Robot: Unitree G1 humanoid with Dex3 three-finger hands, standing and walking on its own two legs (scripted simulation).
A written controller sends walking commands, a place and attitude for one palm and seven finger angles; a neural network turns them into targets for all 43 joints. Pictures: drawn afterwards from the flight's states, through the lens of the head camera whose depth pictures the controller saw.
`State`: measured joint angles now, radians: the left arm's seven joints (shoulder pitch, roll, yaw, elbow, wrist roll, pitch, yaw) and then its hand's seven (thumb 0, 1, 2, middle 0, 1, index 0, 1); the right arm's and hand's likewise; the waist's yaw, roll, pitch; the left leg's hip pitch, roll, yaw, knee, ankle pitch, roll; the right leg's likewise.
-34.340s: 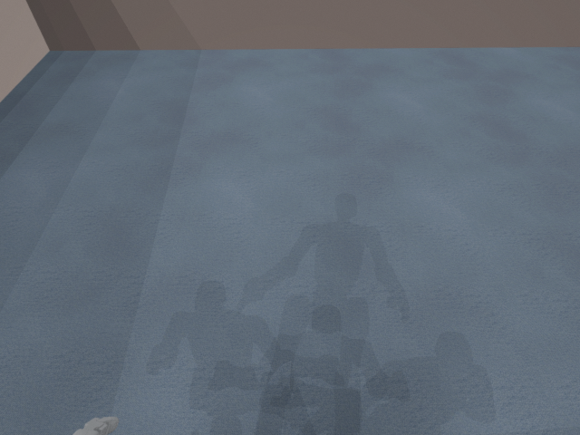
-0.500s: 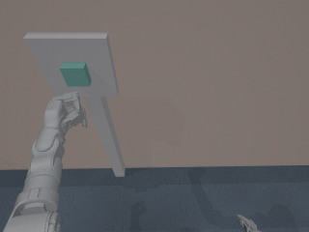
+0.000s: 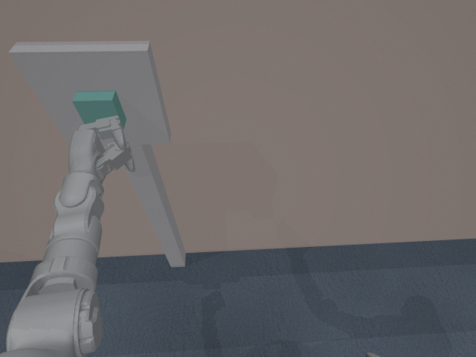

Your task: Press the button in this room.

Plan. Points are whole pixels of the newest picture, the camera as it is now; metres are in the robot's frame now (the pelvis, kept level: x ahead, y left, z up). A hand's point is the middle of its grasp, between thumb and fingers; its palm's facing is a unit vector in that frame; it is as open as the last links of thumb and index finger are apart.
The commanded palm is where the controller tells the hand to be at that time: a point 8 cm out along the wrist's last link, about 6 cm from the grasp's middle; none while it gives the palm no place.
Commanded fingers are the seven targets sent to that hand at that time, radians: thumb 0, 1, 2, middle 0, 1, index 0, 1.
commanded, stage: press the button with the knuckle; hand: left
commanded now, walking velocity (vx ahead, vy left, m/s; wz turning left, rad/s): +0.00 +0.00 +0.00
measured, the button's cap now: (101, 109) +0.50 +0.24 +0.14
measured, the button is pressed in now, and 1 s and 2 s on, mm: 0 12 0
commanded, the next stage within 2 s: hold the button down briefly in 0.50 s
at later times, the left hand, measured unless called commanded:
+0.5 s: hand (123, 142) +0.45 +0.20 +0.10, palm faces +0.07 -1.00 -0.02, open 2.8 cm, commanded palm +0.45 +0.25 +0.10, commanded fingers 0.00 0.90 0.90 -1.30 -1.50 -1.30 -1.50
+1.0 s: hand (121, 140) +0.46 +0.21 +0.10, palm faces +0.04 -1.00 -0.03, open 2.8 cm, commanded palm +0.44 +0.25 +0.10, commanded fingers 0.00 0.90 0.90 -1.30 -1.50 -1.30 -1.50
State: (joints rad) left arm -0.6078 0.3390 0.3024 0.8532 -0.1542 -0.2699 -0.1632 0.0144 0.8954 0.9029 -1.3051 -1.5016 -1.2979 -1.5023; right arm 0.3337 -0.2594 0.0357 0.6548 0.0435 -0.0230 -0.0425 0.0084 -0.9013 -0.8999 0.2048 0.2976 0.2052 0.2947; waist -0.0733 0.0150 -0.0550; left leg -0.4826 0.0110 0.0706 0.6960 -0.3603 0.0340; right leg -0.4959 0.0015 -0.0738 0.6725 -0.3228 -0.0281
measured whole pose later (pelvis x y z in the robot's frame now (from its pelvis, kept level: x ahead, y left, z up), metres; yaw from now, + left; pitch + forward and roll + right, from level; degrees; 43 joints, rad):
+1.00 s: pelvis -0.03 -0.01 -0.02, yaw +1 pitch +13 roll -2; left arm -0.94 0.54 0.35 1.26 -0.11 -0.34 -0.26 -0.03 0.73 0.96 -1.30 -1.50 -1.38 -1.50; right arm 0.40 -0.29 0.06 0.68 0.03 -0.05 -0.05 0.01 -0.90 -0.90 0.21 0.30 0.21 0.29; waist -0.15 0.01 -0.06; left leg -0.71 0.03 0.03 0.82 -0.35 0.03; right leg -0.69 0.01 -0.11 0.75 -0.30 -0.04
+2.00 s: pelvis +0.01 -0.01 +0.00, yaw +2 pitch +6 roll -1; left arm -0.25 0.27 0.23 0.42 -0.21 -0.15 -0.17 0.01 0.89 0.90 -1.31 -1.50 -1.30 -1.50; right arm 0.22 -0.25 0.04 0.59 0.05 -0.06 -0.06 0.01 -0.90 -0.90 0.20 0.30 0.20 0.29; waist -0.01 0.03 -0.05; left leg -0.40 0.00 0.04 0.67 -0.37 0.02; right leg -0.40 0.00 -0.10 0.64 -0.34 -0.03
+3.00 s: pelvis +0.01 +0.00 +0.03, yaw +1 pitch -4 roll +0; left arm 0.42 0.30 0.22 -0.35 -0.06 -0.08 0.10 0.01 0.89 0.90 -1.31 -1.50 -1.30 -1.50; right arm 0.20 -0.22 0.04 0.63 0.01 -0.10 -0.06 0.01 -0.90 -0.90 0.20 0.30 0.21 0.29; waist 0.05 0.07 0.02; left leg -0.07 -0.01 0.06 0.40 -0.26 0.03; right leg -0.08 0.01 -0.08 0.38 -0.23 -0.02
